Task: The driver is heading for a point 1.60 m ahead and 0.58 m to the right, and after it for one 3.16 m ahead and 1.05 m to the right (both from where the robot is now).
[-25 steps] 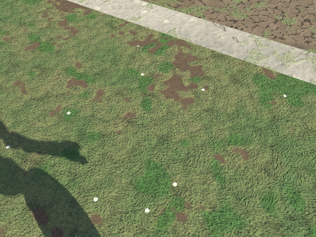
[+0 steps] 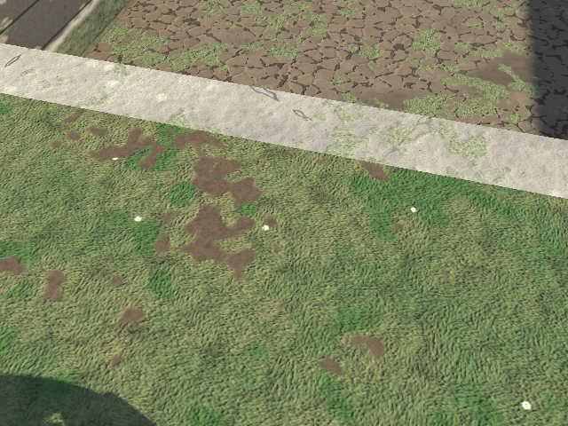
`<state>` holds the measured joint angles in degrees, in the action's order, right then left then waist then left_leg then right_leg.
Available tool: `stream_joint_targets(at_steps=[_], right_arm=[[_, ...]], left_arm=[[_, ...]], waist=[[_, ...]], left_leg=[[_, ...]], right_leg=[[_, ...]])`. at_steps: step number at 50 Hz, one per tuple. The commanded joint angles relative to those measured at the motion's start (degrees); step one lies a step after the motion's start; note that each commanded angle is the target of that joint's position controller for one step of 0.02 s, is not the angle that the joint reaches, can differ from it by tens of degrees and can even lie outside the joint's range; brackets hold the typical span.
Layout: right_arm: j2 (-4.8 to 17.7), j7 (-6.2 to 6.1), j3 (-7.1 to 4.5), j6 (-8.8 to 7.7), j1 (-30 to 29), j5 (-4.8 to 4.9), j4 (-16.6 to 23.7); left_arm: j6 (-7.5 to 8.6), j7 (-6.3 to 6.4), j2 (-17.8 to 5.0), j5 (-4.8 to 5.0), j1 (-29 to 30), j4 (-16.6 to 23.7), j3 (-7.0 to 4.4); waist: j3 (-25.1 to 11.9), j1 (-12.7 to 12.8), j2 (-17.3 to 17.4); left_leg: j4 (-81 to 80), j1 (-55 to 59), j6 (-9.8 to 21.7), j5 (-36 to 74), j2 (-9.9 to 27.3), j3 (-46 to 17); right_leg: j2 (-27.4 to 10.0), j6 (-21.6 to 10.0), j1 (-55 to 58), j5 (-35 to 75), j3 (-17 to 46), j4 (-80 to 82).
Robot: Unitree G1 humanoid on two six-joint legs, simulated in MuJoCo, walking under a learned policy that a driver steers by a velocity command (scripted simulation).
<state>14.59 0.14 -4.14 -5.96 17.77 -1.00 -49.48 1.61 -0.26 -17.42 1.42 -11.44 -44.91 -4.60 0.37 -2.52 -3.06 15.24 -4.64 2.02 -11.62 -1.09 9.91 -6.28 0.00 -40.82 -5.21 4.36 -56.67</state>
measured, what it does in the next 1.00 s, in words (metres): walks ahead, turning right: right foot, then left foot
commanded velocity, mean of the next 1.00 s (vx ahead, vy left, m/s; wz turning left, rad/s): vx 0.50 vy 0.00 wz -0.50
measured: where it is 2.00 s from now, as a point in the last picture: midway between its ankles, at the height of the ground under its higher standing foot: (427, 248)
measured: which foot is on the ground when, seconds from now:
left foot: down 0.00-0.26, up 0.28-0.70, down 0.72-1.00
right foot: up 0.00-0.22, down 0.24-0.72, up 0.74-1.00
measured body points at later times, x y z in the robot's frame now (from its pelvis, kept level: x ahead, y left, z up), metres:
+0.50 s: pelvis +0.26 -0.08 +0.00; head +0.29 -0.11 +0.45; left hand +0.41 +0.17 -0.10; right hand +0.37 -0.39 -0.10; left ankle +0.42 +0.08 -0.67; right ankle +0.24 -0.15 -0.75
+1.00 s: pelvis +0.53 -0.12 +0.00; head +0.56 -0.13 +0.45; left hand +0.81 +0.02 -0.10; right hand +0.42 -0.38 -0.12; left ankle +0.57 -0.02 -0.75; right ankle +0.52 -0.30 -0.68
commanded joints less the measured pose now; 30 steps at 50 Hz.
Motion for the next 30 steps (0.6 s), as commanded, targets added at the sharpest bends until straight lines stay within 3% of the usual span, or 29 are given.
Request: stream_joint_targets(at_steps=[1, 5, 8, 10, 11, 12, 13, 14, 15, 16, 17, 18, 19, 21, 24, 27, 30], right_arm=[[8.5, -0.76, -1.75, -0.75, -4.6, 0.22, 3.9], [10.5, -1.04, -2.42, 0.55, -0.9, 1.16, 2.1], [12.0, -1.08, -2.93, 1.84, -0.6, 2.03, 1.5], [13.7, -1.37, -3.4, 2.6, -1.8, 2.52, 1.8], [14.0, -1.48, -3.39, 3.08, -2.8, 2.79, 2.0], [12.8, -1.65, -2.82, 2.97, -2.5, 2.48, 2.4], [5.2, -1.14, -0.47, 1.94, 1.8, -0.28, 5.2], [5.1, -0.35, 0.44, -0.65, 0.3, 0.82, 6.7], [9.5, 0.27, -0.76, -2.06, -7.4, 3.37, 8.3], [8.9, 0.26, -0.46, -2.73, -9.1, 3.51, 9.0], [8.7, -0.25, -0.58, -2.73, -8.6, 2.1, 8.0], [9.5, -0.49, -1.11, -2.15, -7.6, 1.12, 7.5], [9.5, -0.36, -1.31, -1.31, -6.6, 0.9, 7.4], [7.8, -0.39, -1.11, -0.13, -6.3, 0.34, 7.7], [6.0, -0.54, -0.37, 0.37, -12.1, 0.08, 9.6], [4.9, 0.12, 0.33, -0.04, -18.2, 0.62, 11.2], [6.0, 0.91, 0.18, -0.69, -21.8, 1.43, 12.6]], left_arm=[[0.56, -1.04, -0.5, -0.24, 1.9, 3.9, 0.24], [0.6, -2.43, 0.1, -0.28, 9.4, 7.5, 0.85], [0.47, -3.25, -1.0, -0.22, 10.8, 9.7, 0.48], [0.13, -3.26, -3.2, -0.23, 6.1, 9.6, -0.76], [0.06, -3.01, -5.5, -0.03, -1.4, 7.9, -2.15], [-0.23, -2.07, -9.5, 0.0, -11.1, 5.2, -4.3], [-0.38, -0.97, -16.8, 0.27, -13.5, 4.6, -5.79], [0.7, -1.43, -16.0, -0.15, -13.9, 6.9, -4.85], [1.48, -1.91, -11.4, -0.63, -13.1, 6.4, -3.49], [1.96, -1.88, -9.6, -0.46, -10.4, 6.3, -2.93], [2.02, -1.73, -7.5, -0.3, -6.0, 7.1, -2.24], [1.99, -1.48, -5.6, -0.77, -2.8, 8.2, -1.59], [1.99, -1.25, -5.2, -1.22, -1.5, 9.0, -1.35], [2.32, -0.69, -6.2, -0.97, -1.8, 9.1, -1.63], [2.29, 0.45, -7.8, -0.61, -4.5, 8.3, -2.11], [1.85, 0.97, -7.9, -0.26, -6.7, 7.6, -2.19], [1.51, 1.07, -8.2, 0.08, -9.1, 6.5, -2.35]], waist=[[2.4, 1.2, 5.9], [5.0, -1.8, 5.1], [4.7, -1.0, 6.2], [0.4, 2.6, 8.6], [-3.5, 7.0, 8.1], [-8.7, 11.6, 5.6], [-12.7, 7.5, -9.8], [-22.9, 7.5, -9.0], [-17.1, 10.1, -2.4], [-10.7, 8.3, -1.1], [-6.8, 5.4, 2.4], [-4.9, 3.1, 1.7], [-4.3, 1.8, 0.8], [-3.8, 1.0, 1.0], [-1.7, 2.6, 0.5], [-0.7, 5.2, -1.6], [0.0, 6.6, -2.4]], left_leg=[[-8.1, -1.8, 7.5, 14.7, 15.3, -4.0], [-6.6, 4.9, 7.0, 15.6, 17.6, -1.3], [-1.6, 9.8, 5.6, 26.3, 18.9, 0.7], [8.0, 10.7, 4.2, 46.3, 18.4, 2.4], [18.3, 8.6, 3.0, 51.5, 16.8, 3.9], [32.7, -0.8, 0.5, 43.7, 14.3, 4.6], [54.4, -25.9, -3.2, -3.0, 6.5, 3.4], [65.2, -37.4, -3.7, -23.9, -1.0, -11.2], [66.3, -43.5, -2.3, -18.9, 2.2, -15.0], [62.1, -43.9, -1.1, -13.7, 4.5, -14.4], [57.2, -40.1, -1.3, -10.0, 6.9, -14.4], [53.3, -35.5, -1.7, -7.6, 8.3, -14.5], [51.4, -32.2, -2.1, -6.2, 8.8, -14.6], [46.9, -30.5, -3.9, -3.9, 8.2, -13.5], [35.4, -31.4, -5.8, 5.1, 6.5, -12.8], [22.3, -28.0, -5.9, 14.5, 3.7, -12.7], [16.6, -25.5, -5.3, 16.3, 2.1, -13.5]], right_leg=[[-1.0, -0.2, 0.9, 8.1, -0.8, 8.3], [-0.4, -1.7, -0.8, 6.3, -4.3, 16.1], [1.5, -4.0, 1.0, -1.0, -7.3, 19.0], [5.8, -6.4, 10.0, -6.9, -11.0, 19.1], [8.7, -8.2, 20.0, -5.7, -12.3, 22.1], [9.4, -10.6, 36.7, -2.1, -9.1, 25.0], [-5.8, -18.6, 56.9, -2.4, 17.4, 26.5], [-13.9, -26.4, 65.0, -12.2, 44.1, 37.6], [-12.5, -22.2, 62.1, -10.7, 37.5, 40.3], [-10.2, -20.0, 54.2, -7.0, 29.3, 39.8], [-7.6, -17.9, 45.3, -1.7, 22.7, 39.8], [-5.7, -16.9, 38.4, 3.3, 18.4, 40.9], [-4.4, -16.7, 34.3, 5.4, 16.7, 42.2], [-3.2, -17.2, 30.2, 10.3, 13.7, 43.5], [-1.1, -15.8, 27.8, 10.5, 10.3, 43.9], [0.8, -13.4, 26.7, 3.8, 9.3, 43.1], [-0.6, -12.6, 28.3, -0.1, 12.7, 41.0]])
Velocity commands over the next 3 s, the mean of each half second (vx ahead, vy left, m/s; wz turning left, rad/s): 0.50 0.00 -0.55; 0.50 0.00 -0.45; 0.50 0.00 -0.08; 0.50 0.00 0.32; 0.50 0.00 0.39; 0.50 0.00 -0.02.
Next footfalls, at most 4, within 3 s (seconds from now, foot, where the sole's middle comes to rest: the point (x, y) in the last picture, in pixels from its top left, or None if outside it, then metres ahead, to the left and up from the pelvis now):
0.24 right None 0.28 -0.16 -0.78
0.72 left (296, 384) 0.61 -0.04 -0.78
1.24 right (433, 344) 0.70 -0.40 -0.78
1.78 left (389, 230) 1.08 -0.35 -0.78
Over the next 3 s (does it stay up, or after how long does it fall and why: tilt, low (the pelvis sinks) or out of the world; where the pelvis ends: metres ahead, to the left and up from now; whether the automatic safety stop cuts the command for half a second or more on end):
stays up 1.32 -0.47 -0.02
